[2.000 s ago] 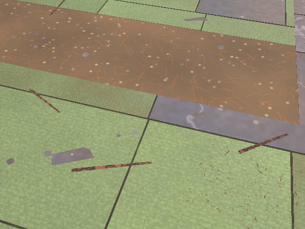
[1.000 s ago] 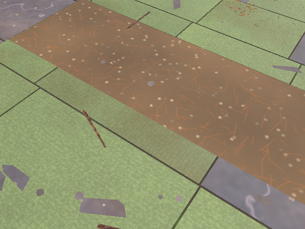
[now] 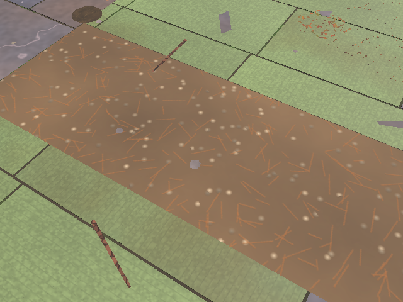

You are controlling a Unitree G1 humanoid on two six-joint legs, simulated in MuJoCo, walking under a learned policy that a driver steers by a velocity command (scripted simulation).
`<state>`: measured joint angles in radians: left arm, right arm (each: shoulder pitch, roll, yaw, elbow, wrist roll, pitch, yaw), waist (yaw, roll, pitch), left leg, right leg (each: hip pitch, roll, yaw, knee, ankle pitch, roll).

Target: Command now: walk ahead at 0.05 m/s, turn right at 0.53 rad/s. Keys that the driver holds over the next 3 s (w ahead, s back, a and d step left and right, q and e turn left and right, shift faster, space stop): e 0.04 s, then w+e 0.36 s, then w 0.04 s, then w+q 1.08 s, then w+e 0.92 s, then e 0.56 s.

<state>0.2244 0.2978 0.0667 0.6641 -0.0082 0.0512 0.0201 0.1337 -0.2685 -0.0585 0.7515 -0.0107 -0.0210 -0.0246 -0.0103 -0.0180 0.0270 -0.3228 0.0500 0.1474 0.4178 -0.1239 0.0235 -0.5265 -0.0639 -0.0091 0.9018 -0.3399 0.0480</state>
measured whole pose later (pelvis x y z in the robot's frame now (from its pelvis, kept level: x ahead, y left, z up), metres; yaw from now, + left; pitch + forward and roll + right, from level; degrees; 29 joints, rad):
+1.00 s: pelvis +0.37 -0.05 +0.00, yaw -5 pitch +3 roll +0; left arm 0.04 0.26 0.04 0.60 0.00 -0.11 -0.02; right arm 0.41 -0.26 -0.05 0.84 0.03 -0.05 -0.01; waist -0.10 -0.04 0.03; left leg -0.05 -0.10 -0.16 0.31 -0.30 0.07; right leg -0.62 -0.02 0.09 0.55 0.03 0.04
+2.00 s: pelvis +0.89 +0.05 +0.00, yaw +8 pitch +1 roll +2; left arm 0.17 0.28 0.06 0.78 -0.02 -0.04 -0.03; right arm 0.32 -0.26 -0.06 0.82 -0.01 -0.09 0.00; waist -0.05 -0.05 0.02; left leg 0.05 -0.05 0.19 0.21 -0.27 0.05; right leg -0.69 -0.10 0.05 0.75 0.07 0.00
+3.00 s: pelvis +1.33 +0.05 +0.00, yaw -28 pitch +1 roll +2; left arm 0.17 0.31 0.07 0.61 -0.01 0.07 0.01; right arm 0.12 -0.29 -0.06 0.75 0.00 0.00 -0.01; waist -0.03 -0.01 0.07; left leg -0.28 0.05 0.17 0.41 -0.15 0.01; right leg -0.47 -0.06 0.00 0.81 -0.33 0.04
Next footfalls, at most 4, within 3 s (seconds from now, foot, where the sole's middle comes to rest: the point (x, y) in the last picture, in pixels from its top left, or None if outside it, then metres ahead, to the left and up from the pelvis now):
0.10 right None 0.05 -0.13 -0.77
0.62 left None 0.32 0.04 -0.77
1.10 right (268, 262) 0.60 -0.20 -0.77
1.60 left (176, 206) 0.82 0.12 -0.77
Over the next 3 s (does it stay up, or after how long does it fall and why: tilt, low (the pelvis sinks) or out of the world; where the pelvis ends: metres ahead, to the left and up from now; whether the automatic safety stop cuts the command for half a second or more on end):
stays up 1.33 0.05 0.00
